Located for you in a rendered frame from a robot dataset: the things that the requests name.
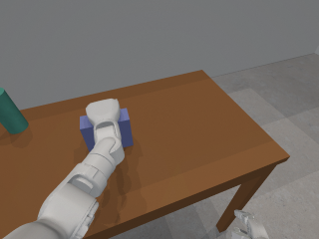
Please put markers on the table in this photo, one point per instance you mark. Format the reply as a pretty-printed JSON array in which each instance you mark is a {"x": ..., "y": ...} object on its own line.
[{"x": 191, "y": 141}]

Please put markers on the left robot upper arm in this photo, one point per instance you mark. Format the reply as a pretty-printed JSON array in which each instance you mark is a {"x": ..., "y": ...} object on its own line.
[{"x": 68, "y": 216}]

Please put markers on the robot left hand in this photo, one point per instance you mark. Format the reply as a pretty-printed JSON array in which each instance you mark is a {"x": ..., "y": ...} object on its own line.
[{"x": 108, "y": 109}]

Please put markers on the robot right hand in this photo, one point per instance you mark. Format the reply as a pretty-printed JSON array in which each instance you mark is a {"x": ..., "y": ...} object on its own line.
[{"x": 254, "y": 227}]

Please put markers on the sponge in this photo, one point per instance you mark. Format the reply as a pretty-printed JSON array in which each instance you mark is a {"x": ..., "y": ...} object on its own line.
[{"x": 87, "y": 130}]

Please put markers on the robot left forearm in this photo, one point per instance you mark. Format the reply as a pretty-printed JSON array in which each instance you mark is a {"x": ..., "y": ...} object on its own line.
[{"x": 92, "y": 173}]

